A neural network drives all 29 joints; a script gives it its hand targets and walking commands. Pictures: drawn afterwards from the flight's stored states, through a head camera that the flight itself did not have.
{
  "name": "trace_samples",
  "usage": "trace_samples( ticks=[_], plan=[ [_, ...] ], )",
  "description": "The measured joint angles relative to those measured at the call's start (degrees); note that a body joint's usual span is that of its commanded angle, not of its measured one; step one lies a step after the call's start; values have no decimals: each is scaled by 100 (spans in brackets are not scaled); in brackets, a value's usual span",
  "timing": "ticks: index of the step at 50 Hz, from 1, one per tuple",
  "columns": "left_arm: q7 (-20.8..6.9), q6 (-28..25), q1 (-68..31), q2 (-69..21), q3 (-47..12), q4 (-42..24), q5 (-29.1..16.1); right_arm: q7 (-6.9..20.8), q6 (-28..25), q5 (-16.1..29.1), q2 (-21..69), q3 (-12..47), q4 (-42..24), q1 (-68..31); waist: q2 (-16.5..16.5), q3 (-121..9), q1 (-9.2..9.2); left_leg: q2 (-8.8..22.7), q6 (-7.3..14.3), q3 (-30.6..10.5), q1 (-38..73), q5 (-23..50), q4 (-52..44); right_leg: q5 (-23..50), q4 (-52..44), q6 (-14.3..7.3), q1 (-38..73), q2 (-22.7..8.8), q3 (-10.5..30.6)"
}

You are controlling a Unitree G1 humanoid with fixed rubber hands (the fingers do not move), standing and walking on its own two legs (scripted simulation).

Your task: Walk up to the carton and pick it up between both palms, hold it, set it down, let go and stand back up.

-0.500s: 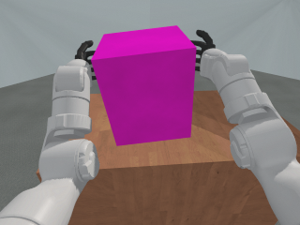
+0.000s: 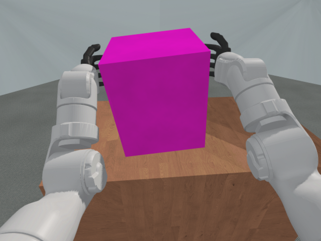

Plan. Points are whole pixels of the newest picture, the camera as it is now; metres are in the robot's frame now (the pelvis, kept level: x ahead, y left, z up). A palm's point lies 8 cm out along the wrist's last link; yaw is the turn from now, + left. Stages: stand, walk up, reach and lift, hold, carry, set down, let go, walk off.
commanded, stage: hold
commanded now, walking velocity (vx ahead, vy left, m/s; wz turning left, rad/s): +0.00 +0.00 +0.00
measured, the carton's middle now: (157, 91) +0.40 +0.00 +0.26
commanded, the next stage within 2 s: set down in 0.66 s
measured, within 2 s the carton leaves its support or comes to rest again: neither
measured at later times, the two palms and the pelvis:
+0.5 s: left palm (89, 75) +0.37 +0.16 +0.32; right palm (221, 63) +0.36 -0.14 +0.35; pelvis +0.00 +0.00 +0.00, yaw +0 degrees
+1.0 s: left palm (79, 61) +0.37 +0.17 +0.35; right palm (216, 50) +0.36 -0.13 +0.37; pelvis +0.00 +0.00 +0.00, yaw +1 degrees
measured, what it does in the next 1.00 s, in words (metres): stands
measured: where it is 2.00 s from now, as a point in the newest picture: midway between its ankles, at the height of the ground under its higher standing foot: outside the picture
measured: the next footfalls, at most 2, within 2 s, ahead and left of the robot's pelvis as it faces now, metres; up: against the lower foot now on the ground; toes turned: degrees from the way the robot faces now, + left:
none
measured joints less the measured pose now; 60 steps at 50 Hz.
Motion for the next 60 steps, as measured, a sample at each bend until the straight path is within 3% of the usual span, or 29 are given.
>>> trace_samples(
  ticks=[35,41,45,53,60],
  plan=[
    [30,-29,-40,-6,6,70,-20,12,5,13,-21,-11,56,-31,13,-30,13,-14,8,-31,-26,-8,20,9,2,11,-24,7,41],
    [73,-121,-1,88,-48,-158,-161,-25,-131,50,-11,112,-157,-15,-34,-13,-44,-29,-5,-91,14,-13,29,-13,7,-1,35,4,-8],
    [7,-425,-255,85,241,102,7,23,-378,-243,134,-289,59,-197,-121,51,-50,-41,-14,-116,109,-7,0,-41,29,-8,111,-4,-30],
    [-396,-1081,-570,199,648,734,724,257,-1113,-1267,608,-1175,699,-352,-365,416,-112,-83,-28,-117,585,79,-280,-45,-94,-18,518,-56,-44],
    [-424,-1251,-102,178,381,434,755,320,-1632,-1447,887,-1188,494,309,-508,794,-183,-117,-20,-148,786,91,-353,-46,-179,-21,740,-90,-94]
  ],
)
